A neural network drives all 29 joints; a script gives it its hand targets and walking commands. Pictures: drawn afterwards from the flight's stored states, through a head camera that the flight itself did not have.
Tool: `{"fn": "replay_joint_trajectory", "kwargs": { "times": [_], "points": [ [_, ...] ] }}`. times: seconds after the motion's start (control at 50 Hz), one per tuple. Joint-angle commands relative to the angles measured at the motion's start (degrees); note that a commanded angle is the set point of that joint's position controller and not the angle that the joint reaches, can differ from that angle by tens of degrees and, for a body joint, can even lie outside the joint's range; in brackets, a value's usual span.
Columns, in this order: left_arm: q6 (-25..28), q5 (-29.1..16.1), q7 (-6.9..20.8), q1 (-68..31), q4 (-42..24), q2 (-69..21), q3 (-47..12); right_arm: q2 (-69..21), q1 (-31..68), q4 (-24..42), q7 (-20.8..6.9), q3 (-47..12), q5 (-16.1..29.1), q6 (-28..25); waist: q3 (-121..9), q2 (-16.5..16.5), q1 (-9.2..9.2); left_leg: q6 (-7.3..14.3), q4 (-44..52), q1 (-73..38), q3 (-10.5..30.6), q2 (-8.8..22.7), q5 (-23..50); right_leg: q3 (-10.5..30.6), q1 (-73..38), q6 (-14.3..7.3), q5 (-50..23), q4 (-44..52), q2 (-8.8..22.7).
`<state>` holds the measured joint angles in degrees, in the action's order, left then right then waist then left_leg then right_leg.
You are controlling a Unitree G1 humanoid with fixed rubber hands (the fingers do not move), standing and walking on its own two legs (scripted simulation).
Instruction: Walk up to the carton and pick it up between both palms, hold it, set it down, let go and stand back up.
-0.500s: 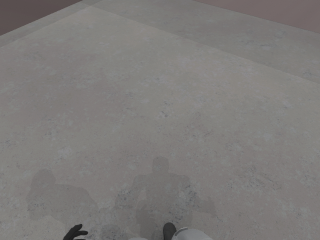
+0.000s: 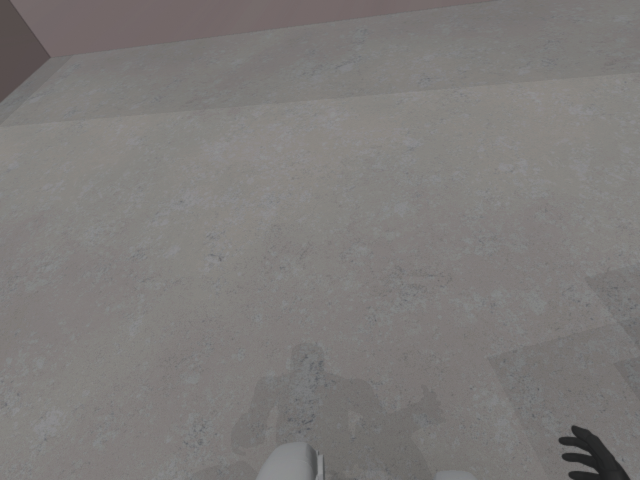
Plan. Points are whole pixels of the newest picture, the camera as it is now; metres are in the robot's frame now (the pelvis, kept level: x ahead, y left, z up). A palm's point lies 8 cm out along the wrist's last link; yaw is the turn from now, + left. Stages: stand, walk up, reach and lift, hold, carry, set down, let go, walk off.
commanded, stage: walk up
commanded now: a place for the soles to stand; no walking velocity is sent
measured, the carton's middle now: out of the picture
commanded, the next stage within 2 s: none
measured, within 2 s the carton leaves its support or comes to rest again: neither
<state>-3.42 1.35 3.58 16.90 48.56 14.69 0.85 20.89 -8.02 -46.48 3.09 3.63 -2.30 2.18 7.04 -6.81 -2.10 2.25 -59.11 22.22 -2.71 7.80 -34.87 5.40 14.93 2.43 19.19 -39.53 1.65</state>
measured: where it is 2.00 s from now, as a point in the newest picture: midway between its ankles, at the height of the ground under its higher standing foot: outside the picture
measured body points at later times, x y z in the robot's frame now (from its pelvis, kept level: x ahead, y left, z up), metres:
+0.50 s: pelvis -0.03 -0.09 +0.01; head -0.04 -0.10 +0.46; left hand +0.22 +0.07 -0.10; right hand -0.13 -0.38 -0.10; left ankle +0.08 +0.02 -0.72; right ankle -0.07 -0.26 -0.67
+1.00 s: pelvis -0.02 -0.28 +0.01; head -0.05 -0.30 +0.46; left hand +0.21 -0.16 -0.10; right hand -0.15 -0.52 -0.11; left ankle +0.13 -0.30 -0.69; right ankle -0.09 -0.30 -0.72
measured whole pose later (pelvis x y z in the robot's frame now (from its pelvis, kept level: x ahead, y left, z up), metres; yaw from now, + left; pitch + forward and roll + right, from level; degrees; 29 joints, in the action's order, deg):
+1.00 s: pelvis -0.02 -0.28 +0.01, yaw -59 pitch -2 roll +1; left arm -0.7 2.3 2.9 22.0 45.2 12.2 2.1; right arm 14.2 -15.2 -37.4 1.2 1.4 -2.3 -2.2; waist 2.3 -3.9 -4.2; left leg 2.1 -45.8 28.8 -1.0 0.4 -16.7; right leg 9.7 10.5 -5.8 17.5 -31.1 -9.4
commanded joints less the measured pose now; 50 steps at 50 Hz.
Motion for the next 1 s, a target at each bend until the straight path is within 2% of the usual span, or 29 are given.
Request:
{"fn": "replay_joint_trajectory", "kwargs": {
  "times": [0.0,0.02,0.08,0.12,0.14,0.16,0.18,0.2,0.22,0.24,0.26,0.28,0.36,0.42,0.46,0.54,0.56,0.58,0.6,0.62,0.64,0.66,0.7,0.74,0.78,0.8,0.82,0.9,0.98],
  "points": [
    [-0.07,1.01,-1.3,-8.55,-5.88,14.39,3.42,2.09,-4.4,3.86,0.22,0.1,1.39,-3.61,-6.67,22.91,3.39,0.31,-0.12,6.49,1.52,-6.16,7.33,18.09,-3.89,-13.6,-29.24,16.33,4.6],
    [-0.25,1.03,-0.69,-8.29,-6.24,12.84,3.31,1.64,-5.56,3.15,0.45,0.03,1.39,-3.69,-7.63,21.96,3.22,0.0,3.64,4.05,0.32,-7.46,8.99,17.9,-2.8,-13.44,-27.68,15.89,3.83],
    [-0.74,1.18,0.39,-4.32,-5.94,11.43,3.91,-0.14,-4.75,4.16,0.95,-0.67,2.04,-3.4,-8.72,20.91,1.07,-0.49,14.82,1.12,-0.14,-9.92,12.78,23.13,-2.33,-13.62,-23.49,14.85,4.33],
    [-1.08,1.25,0.46,-5.55,-6.52,11.33,4.14,-0.88,-6.63,4.4,1.39,-1.01,2.79,-3.67,-8.98,19.75,2.11,-0.24,24.13,-6.84,1.46,-10.24,18.55,26.0,4.15,-11.75,-12.64,15.87,4.06],
    [-1.24,0.81,0.61,-6.57,-6.91,11.37,4.11,-0.86,-8.23,3.97,1.66,-0.8,2.95,-3.97,-8.86,17.85,3.32,-0.12,29.47,-13.42,0.99,-10.41,24.51,25.81,9.67,-9.96,-3.85,16.5,2.82],
    [-1.21,0.38,0.77,-6.19,-6.92,10.25,3.75,0.25,-9.64,3.71,2.12,-0.36,2.65,-4.38,-8.5,14.87,3.94,0.35,33.28,-18.99,2.15,-8.67,26.56,24.67,15.37,-7.47,5.92,15.89,0.36],
    [-1.07,-0.05,1.1,-4.11,-6.91,7.94,3.02,3.58,-12.59,3.91,2.67,0.46,1.94,-4.78,-10.56,6.86,4.45,2.48,37.99,-26.49,12.31,1.12,14.8,21.04,22.94,-4.29,16.09,8.72,-3.5],
    [-0.98,-0.28,1.5,-0.78,-6.38,6.21,3.24,8.22,-13.81,4.73,3.24,1.25,1.61,-4.76,-12.9,-2.05,3.22,5.05,48.48,-23.66,28.88,15.81,-5.67,10.27,20.51,-0.76,13.64,-10.22,-10.1],
    [-1.46,0.65,0.92,-2.03,-6.02,10.79,4.67,8.07,-11.06,4.13,3.62,1.0,1.14,-4.26,-6.47,0.74,2.52,8.74,53.35,-12.93,36.05,22.47,-9.33,8.23,20.53,0.1,9.5,-21.21,-6.36],
    [-1.43,1.33,0.79,-2.51,-5.68,12.23,5.2,5.71,-8.28,4.38,3.36,0.24,0.83,-4.76,-1.88,2.83,0.89,10.73,53.87,-8.66,32.77,21.74,-6.1,7.4,21.48,0.75,6.39,-26.67,-3.13],
    [-1.25,1.53,0.95,-0.78,-4.37,11.93,5.34,3.42,-5.71,4.66,2.71,-0.48,0.81,-5.33,0.37,3.08,-1.16,9.97,52.7,-7.31,26.47,18.76,-1.86,7.86,21.94,1.22,4.18,-29.76,-1.78],
    [-1.15,1.52,1.39,-0.69,-3.63,12.2,5.61,2.25,-3.33,5.43,2.07,-0.78,0.45,-5.73,1.2,1.42,-1.56,9.1,51.56,-5.8,20.24,16.42,0.9,7.27,21.69,1.85,3.23,-31.92,-0.86],
    [-0.92,0.5,3.31,-4.36,-4.46,10.54,5.42,2.28,-4.08,6.27,2.19,0.1,0.01,-6.24,1.11,-2.19,0.29,7.7,49.05,-8.41,5.55,14.9,2.83,1.41,22.94,3.87,0.9,-31.11,1.89],
    [-0.69,-0.18,4.04,-8.64,-7.7,7.77,4.29,4.93,-8.59,5.33,2.13,1.7,-0.77,-5.9,1.84,-5.94,2.76,7.82,49.19,-11.28,0.36,15.52,-1.14,-3.26,22.79,3.96,1.28,-20.05,5.06],
    [-0.37,-0.37,4.44,-10.01,-9.53,6.42,3.71,7.09,-10.08,5.25,2.05,2.83,-1.28,-5.82,1.46,-6.74,3.64,7.84,48.83,-11.27,-2.73,16.77,-2.42,-5.15,18.85,3.27,1.71,-12.96,6.95],
    [1.24,-1.27,3.83,-4.12,-9.3,6.23,3.83,8.52,-7.65,5.71,1.11,3.31,-2.0,-4.58,-1.89,-5.71,1.43,7.56,45.62,-7.73,-8.25,16.23,-2.77,-9.78,3.98,0.88,2.26,-4.31,6.11],
    [1.75,-1.22,3.29,-0.95,-8.39,6.03,3.88,8.46,-6.89,5.97,0.58,3.35,-2.06,-3.95,-3.34,-2.82,0.03,7.1,40.36,-6.88,-11.02,14.88,-3.23,-10.75,-1.13,0.39,1.07,0.12,5.42],
    [2.44,-0.93,2.42,3.44,-6.21,7.18,4.37,6.59,-7.59,6.06,-0.02,2.68,-2.4,-3.13,-5.58,4.74,-1.57,6.3,28.46,-6.05,-14.2,11.26,-2.87,-11.34,-5.87,0.11,1.85,3.72,2.91],
    [2.96,-0.21,1.26,6.93,-5.1,10.3,5.08,3.53,-9.28,6.41,-0.76,1.51,-2.75,-2.3,-5.01,16.61,-3.38,4.94,11.95,-3.79,-17.09,7.04,-3.47,-7.84,-5.67,-0.28,2.9,10.81,1.06],
    [2.87,-0.7,0.47,7.34,-7.41,17.94,6.29,-1.62,-5.34,11.58,-1.65,-0.45,-1.73,-1.81,-2.21,31.9,-6.27,1.14,-0.09,13.4,-13.06,-3.12,-12.45,18.98,-5.22,-7.51,9.62,23.9,9.71],
    [2.08,-1.05,-0.49,6.45,-7.86,19.62,6.45,-0.81,-2.66,15.18,-2.46,-0.72,-0.6,-1.44,-2.6,29.59,-5.6,-0.23,-5.51,20.18,-1.88,-4.56,-10.06,33.35,-7.44,-12.7,14.16,28.9,13.27],
    [1.46,-1.44,-1.59,4.74,-8.52,17.91,5.44,-0.73,-3.75,15.45,-2.78,-0.73,-0.05,-2.18,-3.44,25.32,-3.79,-0.33,-6.27,23.3,1.01,-3.73,-5.48,32.52,-9.91,-14.2,15.04,28.15,14.49],
    [1.02,-0.89,-2.05,0.24,-8.79,13.93,4.69,-0.28,-8.51,12.9,-1.89,-0.45,-0.1,-4.35,-5.83,21.65,-1.04,0.94,-2.97,19.14,3.3,-2.63,3.01,26.12,-11.12,-14.45,11.83,24.69,12.76],
    [1.95,-0.65,-1.39,-2.52,-8.62,9.77,3.76,0.18,-10.35,11.56,-1.77,0.07,-0.44,-4.86,-7.97,17.8,-0.02,0.49,-0.81,13.37,2.53,-4.2,7.46,21.66,-7.76,-14.08,3.46,23.57,10.49],
    [2.32,-0.15,-0.87,-1.23,-7.04,9.02,3.68,-0.47,-9.56,12.16,-1.51,-0.11,-0.11,-4.21,-6.8,16.81,-0.2,0.23,2.33,11.99,1.81,-5.38,8.49,19.7,-5.36,-14.6,1.08,23.2,9.42],
    [2.58,0.36,-1.1,2.19,-7.04,7.29,3.48,0.41,-10.77,12.22,-1.33,-0.06,-0.16,-4.48,-6.23,17.63,-0.05,-0.56,1.85,12.97,3.45,-4.52,10.84,20.18,-5.29,-13.96,1.4,20.99,8.55],
    [2.73,0.37,-1.19,3.55,-6.6,6.43,3.44,0.19,-9.81,12.36,-1.42,-0.18,-0.21,-4.64,-5.04,17.27,-1.08,-0.72,3.57,14.42,3.51,-5.0,12.11,20.89,-5.49,-13.38,1.62,21.04,8.2],
    [3.08,0.62,-0.97,5.89,-7.58,5.64,3.43,-2.32,-6.61,13.61,-1.65,-0.97,-0.18,-5.56,-2.21,14.64,-2.17,-0.89,10.15,13.71,2.91,-5.88,16.87,23.52,-2.44,-13.82,4.17,22.26,7.66],
    [4.03,1.25,-1.01,3.81,-7.66,7.58,3.99,-1.94,-4.2,15.5,-1.48,-0.56,0.22,-6.12,-1.61,13.28,-1.34,0.63,16.27,4.18,2.89,-6.95,20.03,26.95,0.84,-12.85,-3.18,20.36,6.25]
  ]
}}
